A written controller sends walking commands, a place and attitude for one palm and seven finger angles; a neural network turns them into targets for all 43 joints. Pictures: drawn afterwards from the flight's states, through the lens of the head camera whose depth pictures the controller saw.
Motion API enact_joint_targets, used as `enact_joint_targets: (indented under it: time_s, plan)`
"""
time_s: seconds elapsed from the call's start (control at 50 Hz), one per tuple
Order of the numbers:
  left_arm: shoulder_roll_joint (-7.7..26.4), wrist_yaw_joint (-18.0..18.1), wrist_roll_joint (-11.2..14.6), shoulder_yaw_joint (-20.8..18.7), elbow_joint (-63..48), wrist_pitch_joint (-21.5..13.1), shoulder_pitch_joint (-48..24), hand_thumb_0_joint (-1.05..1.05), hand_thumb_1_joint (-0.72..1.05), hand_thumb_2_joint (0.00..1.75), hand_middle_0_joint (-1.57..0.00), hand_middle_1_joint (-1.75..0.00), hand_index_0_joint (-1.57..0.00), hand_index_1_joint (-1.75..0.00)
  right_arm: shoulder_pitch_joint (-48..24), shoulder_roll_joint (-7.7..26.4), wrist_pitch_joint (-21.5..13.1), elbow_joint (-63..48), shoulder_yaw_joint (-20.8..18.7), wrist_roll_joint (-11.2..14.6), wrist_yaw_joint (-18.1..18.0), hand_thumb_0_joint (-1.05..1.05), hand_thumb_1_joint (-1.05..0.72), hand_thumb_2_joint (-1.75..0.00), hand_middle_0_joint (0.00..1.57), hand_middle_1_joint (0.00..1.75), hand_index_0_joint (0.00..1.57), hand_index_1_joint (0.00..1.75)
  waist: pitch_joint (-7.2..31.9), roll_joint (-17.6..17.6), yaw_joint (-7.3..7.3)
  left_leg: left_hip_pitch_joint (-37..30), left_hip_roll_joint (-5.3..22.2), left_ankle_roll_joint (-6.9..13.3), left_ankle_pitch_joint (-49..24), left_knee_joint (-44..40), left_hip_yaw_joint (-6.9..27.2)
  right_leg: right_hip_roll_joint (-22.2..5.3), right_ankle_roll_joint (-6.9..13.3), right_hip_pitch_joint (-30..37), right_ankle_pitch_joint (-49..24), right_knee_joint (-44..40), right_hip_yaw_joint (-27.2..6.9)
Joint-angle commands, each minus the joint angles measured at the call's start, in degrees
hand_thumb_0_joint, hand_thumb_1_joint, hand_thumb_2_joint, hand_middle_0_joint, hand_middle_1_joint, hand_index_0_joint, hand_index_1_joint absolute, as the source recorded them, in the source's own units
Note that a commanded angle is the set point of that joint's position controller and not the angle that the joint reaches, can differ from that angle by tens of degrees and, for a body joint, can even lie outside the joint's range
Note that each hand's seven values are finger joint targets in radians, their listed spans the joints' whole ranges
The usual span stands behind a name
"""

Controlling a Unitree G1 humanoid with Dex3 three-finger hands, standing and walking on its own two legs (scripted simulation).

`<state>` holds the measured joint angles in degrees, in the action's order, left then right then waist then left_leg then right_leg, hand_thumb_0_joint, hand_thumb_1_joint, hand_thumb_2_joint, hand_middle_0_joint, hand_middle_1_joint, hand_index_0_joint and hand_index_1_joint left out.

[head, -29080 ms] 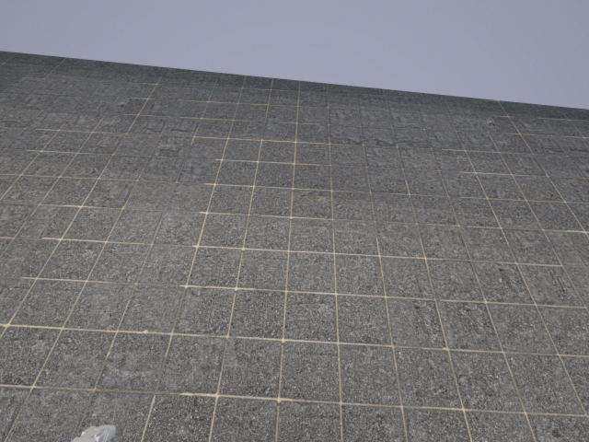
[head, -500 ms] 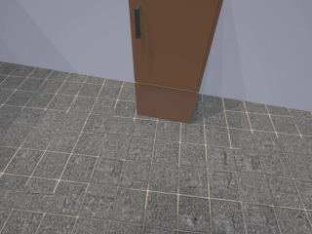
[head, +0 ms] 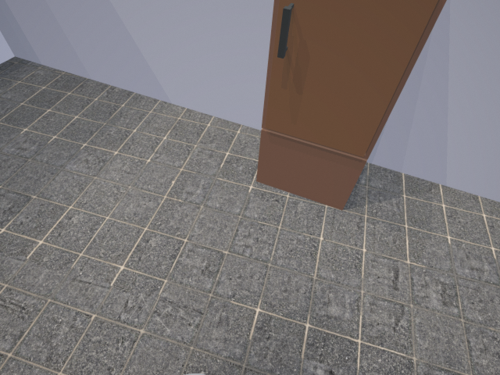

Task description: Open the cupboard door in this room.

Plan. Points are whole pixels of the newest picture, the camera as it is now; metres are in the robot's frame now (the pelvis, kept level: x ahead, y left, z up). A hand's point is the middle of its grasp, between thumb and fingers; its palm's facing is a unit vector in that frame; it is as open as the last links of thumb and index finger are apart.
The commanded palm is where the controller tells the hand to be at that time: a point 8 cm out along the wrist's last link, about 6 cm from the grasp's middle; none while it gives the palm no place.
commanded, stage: walk to a spot facing it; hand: left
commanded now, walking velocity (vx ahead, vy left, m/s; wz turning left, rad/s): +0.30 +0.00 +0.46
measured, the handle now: (286, 31) +1.07 -0.03 +0.06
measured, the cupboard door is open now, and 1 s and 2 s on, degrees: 0 0 0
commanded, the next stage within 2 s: turn to face it in 0.18 s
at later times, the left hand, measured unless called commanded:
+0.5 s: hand (158, 309) +0.26 +0.20 -0.16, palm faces +0.07 -0.97 -0.23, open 7.4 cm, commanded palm none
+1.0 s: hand (145, 294) +0.29 +0.24 -0.17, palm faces -0.06 -0.98 -0.20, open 7.4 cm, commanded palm none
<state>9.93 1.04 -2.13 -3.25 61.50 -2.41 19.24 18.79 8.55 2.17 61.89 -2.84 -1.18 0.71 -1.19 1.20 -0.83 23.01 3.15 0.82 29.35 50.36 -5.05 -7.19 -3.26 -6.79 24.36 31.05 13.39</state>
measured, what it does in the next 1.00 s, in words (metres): walks ahead: left foot, then right foot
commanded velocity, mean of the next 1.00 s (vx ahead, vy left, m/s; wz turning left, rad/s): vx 0.06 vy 0.00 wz -0.30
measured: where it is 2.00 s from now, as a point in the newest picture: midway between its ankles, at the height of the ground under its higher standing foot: (250, 342)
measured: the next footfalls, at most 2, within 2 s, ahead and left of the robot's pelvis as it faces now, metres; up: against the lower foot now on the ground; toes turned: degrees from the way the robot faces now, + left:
left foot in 0.08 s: +0.10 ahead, +0.14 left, +0.00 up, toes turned +11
right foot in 0.50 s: +0.33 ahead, -0.09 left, +0.00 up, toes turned -4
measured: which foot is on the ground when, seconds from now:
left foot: up 0.00-0.06, down 0.08-0.50, up 0.52-0.94, down 0.96-1.00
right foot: down 0.00-0.10, up 0.12-0.48, down 0.50-0.98, up 1.00-1.00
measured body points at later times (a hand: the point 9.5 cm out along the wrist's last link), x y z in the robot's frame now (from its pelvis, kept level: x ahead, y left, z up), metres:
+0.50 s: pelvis +0.18 +0.01 -0.01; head +0.20 -0.01 +0.44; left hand +0.25 +0.25 -0.14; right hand +0.20 -0.21 -0.17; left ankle +0.07 +0.13 -0.72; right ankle +0.29 -0.08 -0.73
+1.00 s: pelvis +0.21 +0.04 +0.01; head +0.24 +0.06 +0.45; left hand +0.29 +0.29 -0.15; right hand +0.28 -0.23 -0.12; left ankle +0.23 +0.15 -0.73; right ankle +0.28 -0.08 -0.72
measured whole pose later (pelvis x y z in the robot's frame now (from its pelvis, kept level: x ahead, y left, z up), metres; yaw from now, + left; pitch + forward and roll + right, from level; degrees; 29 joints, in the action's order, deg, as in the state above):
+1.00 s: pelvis +0.21 +0.04 +0.01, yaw -9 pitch +0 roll -1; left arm 13.8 -0.2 -1.0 -4.6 56.3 3.0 13.0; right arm 8.3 11.9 0.7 53.7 -2.3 -0.8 -1.3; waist -2.7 3.0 -2.1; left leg 14.8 1.1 0.2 16.1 31.8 -2.5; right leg 3.6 0.8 -22.5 11.9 31.0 -3.3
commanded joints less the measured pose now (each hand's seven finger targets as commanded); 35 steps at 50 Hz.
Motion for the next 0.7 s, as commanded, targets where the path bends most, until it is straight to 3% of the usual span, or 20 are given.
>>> enact_joint_targets:
  time_s: [0.0,0.02,0.04,0.06,0.08,0.1,0.14,0.18,0.22,0.32,0.4,0.44,0.46,0.48,0.5,0.52,0.54,0.56,0.6,0.68]
  plan:
    - [10.47,0.37,-0.31,-1.95,-1.15,-0.7,1.51,0.0,0.9,0.9,-0.2,-0.3,-0.2,-0.3,-7.86,3.49,-3.69,-9.66,-0.54,0.69,1.21,0.0,-0.9,-0.9,0.2,0.3,0.2,0.3,-5.03,6.22,0.93,6.23,2.51,0.05,-2.3,-9.74,-1.59,-16.62,7.84,2.22,-15.01,-10.02,-7.62]
    - [11.58,0.02,0.27,-2.03,-1.77,-0.63,-0.11,0.0,0.9,0.9,-0.2,-0.3,-0.2,-0.3,-2.24,4.12,-3.76,-7.94,-0.78,0.3,1.18,0.0,-0.9,-0.9,0.2,0.3,0.2,0.3,-2.17,3.73,3.54,-5.59,-1.11,0.13,-9.17,-14.32,-5.64,-13.67,6.09,-2.93,-18.3,-4.22,-2.78]
    - [11.77,-0.43,0.95,-1.83,-2.52,-0.56,-1.21,0.0,0.9,0.9,-0.2,-0.3,-0.2,-0.3,5.52,7.03,-3.92,-5.79,-1.67,-0.13,0.92,0.0,-0.9,-0.9,0.2,0.3,0.2,0.3,1.9,-2.51,7.24,-19.12,-3.03,0.59,-14.24,-18.67,-5.73,-9.68,4.0,-9.37,-22.04,7.93,1.88]
    - [8.52,-1.34,1.51,-1.36,-5.24,-0.32,-1.43,0.0,0.9,0.9,-0.2,-0.3,-0.2,-0.3,12.71,14.18,-4.34,-4.12,-3.68,-0.76,0.26,0.0,-0.9,-0.9,0.2,0.3,0.2,0.3,5.52,-19.73,10.2,-29.05,8.9,5.76,-12.21,-26.0,17.23,-1.7,-0.25,-23.72,-9.47,27.79,3.74]
    - [6.33,-1.52,1.65,-0.61,-8.63,-0.39,-6.45,0.0,0.9,0.9,-0.2,-0.3,-0.2,-0.3,17.29,18.96,-4.16,-2.7,-4.68,-0.42,-0.64,0.0,-0.9,-0.9,0.2,0.3,0.2,0.3,6.0,-22.88,11.49,-30.27,19.73,11.18,-14.93,-35.49,35.93,3.22,-0.56,-33.91,11.27,39.1,-4.03]
    - [6.77,-1.07,1.23,-0.73,-10.21,-0.17,-10.81,0.0,0.9,0.9,-0.2,-0.3,-0.2,-0.3,14.68,18.93,-3.98,-3.0,-4.33,0.02,-0.75,0.0,-0.9,-0.9,0.2,0.3,0.2,0.3,3.41,-11.54,10.0,-23.69,22.83,13.03,-7.91,-36.6,37.49,0.86,1.07,-34.92,10.41,44.81,-8.96]
    - [4.92,-1.25,0.78,-0.42,-7.94,-0.22,-9.52,0.0,0.9,0.9,-0.2,-0.3,-0.2,-0.3,5.05,14.56,-4.71,-5.65,-3.01,-0.22,-1.38,0.0,-0.9,-0.9,0.2,0.3,0.2,0.3,-2.1,-8.44,5.96,-15.03,19.01,11.59,-4.17,-37.3,30.26,-2.4,1.39,-35.73,2.08,44.37,-12.41]
    - [4.33,-1.75,0.31,-0.23,-5.47,0.06,-5.4,0.0,0.9,0.9,-0.2,-0.3,-0.2,-0.3,1.23,11.23,-5.89,-6.09,-1.66,-0.37,-1.69,0.0,-0.9,-0.9,0.2,0.3,0.2,0.3,-2.0,-6.93,2.75,-12.06,13.89,9.11,-17.1,-35.86,19.88,-2.33,0.75,-30.47,-2.66,38.75,-11.58]
    - [3.81,-1.8,0.49,0.23,-4.55,0.5,-2.65,0.0,0.9,0.9,-0.2,-0.3,-0.2,-0.3,0.48,10.78,-6.48,-5.65,-1.48,0.07,-1.64,0.0,-0.9,-0.9,0.2,0.3,0.2,0.3,1.26,-6.87,1.16,-14.54,11.51,8.85,-27.56,-35.08,13.44,-1.6,-0.03,-27.68,-6.01,33.82,-10.65]
    - [2.89,-1.37,0.9,0.91,-5.97,1.07,-6.28,0.0,0.9,0.9,-0.2,-0.3,-0.2,-0.3,0.66,10.08,-6.18,-4.0,-1.65,0.08,-1.81,0.0,-0.9,-0.9,0.2,0.3,0.2,0.3,-0.34,-6.84,1.01,-19.16,11.14,7.8,-47.82,-32.25,5.05,0.3,0.17,-25.05,-10.67,17.82,-9.2]
    - [3.6,-1.25,0.96,0.5,-5.93,1.19,-4.92,0.0,0.9,0.9,-0.2,-0.3,-0.2,-0.3,-1.57,10.92,-4.85,-3.54,-2.19,-0.19,-2.04,0.0,-0.9,-0.9,0.2,0.3,0.2,0.3,-2.56,-9.03,0.29,-16.7,11.95,4.69,-46.87,-26.62,0.82,2.89,2.19,-14.91,-14.15,6.83,-7.65]
    - [6.22,-1.32,0.7,-0.63,-4.41,0.8,2.03,0.0,0.9,0.9,-0.2,-0.3,-0.2,-0.3,-2.72,10.82,-4.28,-3.78,-2.18,0.09,-2.19,0.0,-0.9,-0.9,0.2,0.3,0.2,0.3,-0.98,-4.16,-3.28,-13.33,10.49,2.14,-42.0,-16.09,-0.85,3.75,2.56,-3.94,-22.71,-0.25,-7.19]
    - [10.15,-0.99,0.3,-1.56,-3.46,0.16,6.28,0.0,0.9,0.9,-0.2,-0.3,-0.2,-0.3,-1.75,9.25,-4.13,-3.89,-2.11,0.46,-2.02,0.0,-0.9,-0.9,0.2,0.3,0.2,0.3,2.1,5.2,-4.79,-8.49,5.73,-0.4,-29.29,-2.86,-3.58,-1.49,4.35,3.07,-38.56,-2.29,-13.74]
    - [14.56,-0.71,0.63,-2.44,-3.04,-0.26,8.73,0.0,0.9,0.9,-0.2,-0.3,-0.2,-0.3,-0.08,6.29,-3.78,-5.25,-1.72,1.1,-1.9,0.0,-0.9,-0.9,0.2,0.3,0.2,0.3,4.38,19.14,-4.07,1.78,-3.13,-2.83,4.05,13.99,-4.31,-14.55,12.29,7.75,-59.2,-6.59,-32.99]
    - [14.16,-0.21,1.89,-2.11,-3.84,-0.21,7.26,0.0,0.9,0.9,-0.2,-0.3,-0.2,-0.3,-0.48,6.99,-2.77,-5.75,-1.33,1.45,-2.62,0.0,-0.9,-0.9,0.2,0.3,0.2,0.3,6.97,16.25,-3.21,0.6,-1.4,-2.96,8.3,18.4,4.0,-17.12,16.0,4.01,-55.46,-11.26,-36.97]
    - [13.81,0.06,1.53,-2.65,-5.41,0.27,1.31,0.0,0.9,0.9,-0.2,-0.3,-0.2,-0.3,-1.81,7.02,-2.36,-5.5,-1.41,1.14,-2.5,0.0,-0.9,-0.9,0.2,0.3,0.2,0.3,5.33,14.26,-1.99,3.29,-0.31,-3.13,5.09,21.66,5.65,-15.18,16.84,1.87,-41.89,-13.28,-37.03]
    - [12.21,0.26,1.6,-2.46,-6.83,0.81,-2.58,0.0,0.9,0.9,-0.2,-0.3,-0.2,-0.3,-4.17,8.19,-2.07,-5.7,-1.41,0.87,-2.26,0.0,-0.9,-0.9,0.2,0.3,0.2,0.3,3.24,9.68,-1.49,4.06,1.15,-3.3,0.46,22.17,6.2,-12.56,16.16,-1.25,-32.26,-14.15,-34.5]
    - [11.01,0.38,1.65,-2.3,-7.52,1.01,-4.5,0.0,0.9,0.9,-0.2,-0.3,-0.2,-0.3,-5.62,8.19,-1.89,-5.79,-1.3,0.54,-2.08,0.0,-0.9,-0.9,0.2,0.3,0.2,0.3,3.44,5.46,-0.92,3.81,1.86,-3.48,-3.11,20.67,6.15,-10.49,14.89,-3.04,-29.51,-14.17,-31.26]
    - [9.97,0.56,1.28,-2.39,-8.14,1.14,-6.44,0.0,0.9,0.9,-0.2,-0.3,-0.2,-0.3,-5.42,7.52,-1.33,-6.09,-1.11,0.26,-1.88,0.0,-0.9,-0.9,0.2,0.3,0.2,0.3,5.44,3.78,0.08,1.33,2.33,-3.96,-4.93,15.47,5.25,-8.35,13.5,-5.38,-26.67,-14.15,-27.68]
    - [11.17,0.0,1.0,-2.69,-7.86,1.61,-5.09,0.0,0.9,0.9,-0.2,-0.3,-0.2,-0.3,-6.97,7.15,-0.65,-7.48,-0.81,0.13,-1.75,0.0,-0.9,-0.9,0.2,0.3,0.2,0.3,6.8,3.95,-0.63,2.35,0.93,-4.34,-5.71,7.5,4.28,-6.43,13.46,-3.39,-21.97,-14.89,-28.66]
